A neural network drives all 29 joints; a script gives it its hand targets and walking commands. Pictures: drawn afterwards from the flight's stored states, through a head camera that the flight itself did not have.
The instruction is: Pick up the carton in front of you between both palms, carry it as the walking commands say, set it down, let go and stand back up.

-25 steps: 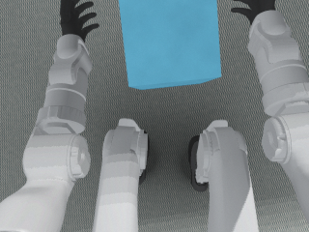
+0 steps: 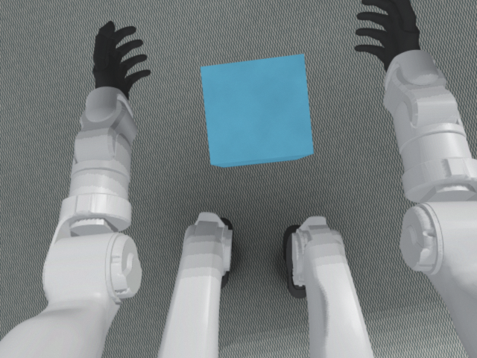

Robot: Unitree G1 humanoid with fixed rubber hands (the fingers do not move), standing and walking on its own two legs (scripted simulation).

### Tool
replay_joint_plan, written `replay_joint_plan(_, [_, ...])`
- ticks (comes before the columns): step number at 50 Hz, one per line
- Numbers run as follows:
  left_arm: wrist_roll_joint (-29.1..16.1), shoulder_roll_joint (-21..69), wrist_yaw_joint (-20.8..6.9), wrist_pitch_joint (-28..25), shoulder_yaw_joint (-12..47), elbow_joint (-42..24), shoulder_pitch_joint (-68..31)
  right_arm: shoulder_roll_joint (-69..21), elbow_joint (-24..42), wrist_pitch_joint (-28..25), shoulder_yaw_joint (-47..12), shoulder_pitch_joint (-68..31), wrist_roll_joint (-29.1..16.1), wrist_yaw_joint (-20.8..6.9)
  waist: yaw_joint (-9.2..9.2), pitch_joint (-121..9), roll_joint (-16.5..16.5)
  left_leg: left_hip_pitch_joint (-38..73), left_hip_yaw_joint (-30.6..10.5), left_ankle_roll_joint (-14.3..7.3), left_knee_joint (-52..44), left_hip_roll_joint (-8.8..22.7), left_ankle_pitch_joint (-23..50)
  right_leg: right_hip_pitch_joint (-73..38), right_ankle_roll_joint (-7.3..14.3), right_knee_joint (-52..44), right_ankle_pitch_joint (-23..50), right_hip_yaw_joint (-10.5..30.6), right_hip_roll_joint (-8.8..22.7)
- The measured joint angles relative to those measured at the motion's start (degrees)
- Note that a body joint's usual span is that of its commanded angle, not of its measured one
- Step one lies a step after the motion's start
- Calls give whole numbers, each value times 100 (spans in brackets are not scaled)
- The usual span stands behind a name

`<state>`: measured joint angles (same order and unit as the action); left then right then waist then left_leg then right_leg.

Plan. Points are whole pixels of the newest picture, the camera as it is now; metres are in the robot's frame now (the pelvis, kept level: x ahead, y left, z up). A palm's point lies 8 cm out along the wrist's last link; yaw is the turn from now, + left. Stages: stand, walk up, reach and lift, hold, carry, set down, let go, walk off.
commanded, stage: set down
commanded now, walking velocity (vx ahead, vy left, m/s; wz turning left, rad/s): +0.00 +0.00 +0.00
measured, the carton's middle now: (256, 121) +0.50 +0.02 -0.41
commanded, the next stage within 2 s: let go in 0.28 s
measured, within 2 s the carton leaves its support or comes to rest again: neither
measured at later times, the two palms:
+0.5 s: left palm (53, 84) +0.46 +0.22 +0.02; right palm (474, 46) +0.49 -0.19 +0.02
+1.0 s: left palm out of the picture +0.31 +0.24 +0.15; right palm out of the picture +0.33 -0.21 +0.14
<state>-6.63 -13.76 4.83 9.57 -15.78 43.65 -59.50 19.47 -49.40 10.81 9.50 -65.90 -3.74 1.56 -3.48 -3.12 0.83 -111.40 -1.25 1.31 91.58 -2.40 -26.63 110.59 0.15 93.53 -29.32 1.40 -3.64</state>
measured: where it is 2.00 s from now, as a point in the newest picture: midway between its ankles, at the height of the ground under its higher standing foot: (257, 269)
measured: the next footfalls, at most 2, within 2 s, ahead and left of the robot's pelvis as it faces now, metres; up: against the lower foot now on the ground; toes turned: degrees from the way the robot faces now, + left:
none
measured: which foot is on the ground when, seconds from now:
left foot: down 0.00-1.00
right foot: down 0.00-1.00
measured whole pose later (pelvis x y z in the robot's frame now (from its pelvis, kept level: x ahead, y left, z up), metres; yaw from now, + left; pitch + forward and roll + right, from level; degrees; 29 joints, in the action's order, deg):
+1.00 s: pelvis +0.10 +0.01 +0.23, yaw +0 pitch +16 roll +0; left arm -0.8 -10.6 -3.1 -0.7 -4.0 29.0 3.1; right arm 10.7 -31.3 -0.7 6.0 0.1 1.6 -1.7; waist -1.9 -2.2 -1.1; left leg -33.9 -2.7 -0.8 33.4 -2.4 -15.3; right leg 32.2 -0.2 33.2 -17.0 3.0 -1.6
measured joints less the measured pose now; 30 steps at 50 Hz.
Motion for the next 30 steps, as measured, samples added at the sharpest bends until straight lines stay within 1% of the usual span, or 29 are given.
replay_joint_plan(8, [273, 131, -198, -162, -157, 181, 234, -225, -238, -165, 293, 204, 284, -105, 24, -304, 31, 761, -67, 5, -1061, -1, 269, -770, 16, -1077, 274, 8, 15])
replay_joint_plan(17, [497, 289, -269, -311, -260, 74, 547, -292, -164, -332, 436, 559, 453, -205, 21, -269, -17, 1672, -80, -38, -2240, 13, 659, -1682, -13, -2278, 683, 71, 31])
replay_joint_plan(20, [619, 302, -339, -344, -259, 37, 750, -369, -103, -357, 469, 763, 576, -201, 42, -262, -19, 1990, -79, -52, -2605, 21, 776, -1999, -22, -2649, 807, 93, 35])
replay_joint_plan(23, [798, 315, -466, -367, -190, -101, 1156, -538, 116, -361, 501, 1203, 776, -132, 93, -269, -17, 2371, -87, -67, -2955, 27, 863, -2387, -28, -3013, 902, 105, 42])
replay_joint_plan(26, [984, 327, -606, -386, -26, -339, 1778, -739, 507, -373, 471, 1918, 925, -41, 140, -251, -22, 2880, -100, -90, -3316, 33, 922, -2910, -32, -3404, 973, 112, 50])
replay_joint_plan(30, [1088, 335, -734, -436, 228, -672, 2714, -899, 1020, -444, 327, 3012, 877, -6, 145, -168, -54, 3723, -109, -127, -3814, 40, 976, -3777, -42, -3954, 1052, 127, 66])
